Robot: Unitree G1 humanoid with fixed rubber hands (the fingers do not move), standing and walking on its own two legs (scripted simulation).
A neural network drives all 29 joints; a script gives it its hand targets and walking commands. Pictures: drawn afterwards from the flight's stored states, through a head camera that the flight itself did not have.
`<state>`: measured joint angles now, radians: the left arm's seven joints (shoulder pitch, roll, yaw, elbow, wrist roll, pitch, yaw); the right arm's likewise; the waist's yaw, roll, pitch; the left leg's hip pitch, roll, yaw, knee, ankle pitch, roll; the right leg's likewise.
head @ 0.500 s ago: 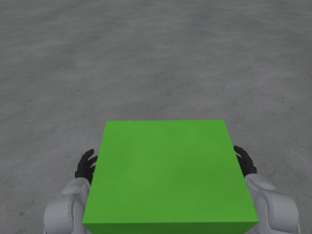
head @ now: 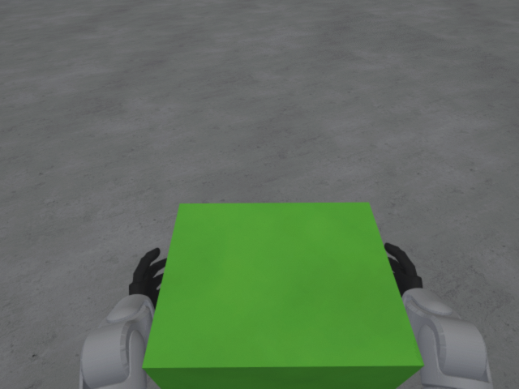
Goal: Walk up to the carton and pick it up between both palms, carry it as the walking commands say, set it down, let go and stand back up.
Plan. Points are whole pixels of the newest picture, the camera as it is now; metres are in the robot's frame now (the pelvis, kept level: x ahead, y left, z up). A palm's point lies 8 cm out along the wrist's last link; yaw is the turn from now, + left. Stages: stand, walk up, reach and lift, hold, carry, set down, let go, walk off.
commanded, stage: carry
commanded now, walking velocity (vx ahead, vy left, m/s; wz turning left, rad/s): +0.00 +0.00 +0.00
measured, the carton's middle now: (274, 318) +0.25 +0.00 -0.01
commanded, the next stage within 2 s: hold in 0.74 s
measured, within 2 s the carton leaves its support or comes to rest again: neither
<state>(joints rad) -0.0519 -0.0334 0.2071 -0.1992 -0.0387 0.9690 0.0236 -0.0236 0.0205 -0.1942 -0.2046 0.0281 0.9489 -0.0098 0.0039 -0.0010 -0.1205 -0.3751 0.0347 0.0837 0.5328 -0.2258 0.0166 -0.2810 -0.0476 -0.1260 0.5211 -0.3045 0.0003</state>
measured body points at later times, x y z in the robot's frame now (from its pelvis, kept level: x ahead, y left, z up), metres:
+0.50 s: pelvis +0.00 +0.00 +0.00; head -0.01 +0.00 +0.45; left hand +0.27 +0.19 +0.04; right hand +0.27 -0.19 +0.04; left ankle +0.03 +0.11 -0.73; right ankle -0.02 -0.12 -0.73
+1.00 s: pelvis -0.01 +0.00 +0.01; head +0.00 +0.00 +0.46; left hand +0.23 +0.19 +0.02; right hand +0.24 -0.18 +0.02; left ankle +0.03 +0.11 -0.73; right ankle -0.02 -0.12 -0.73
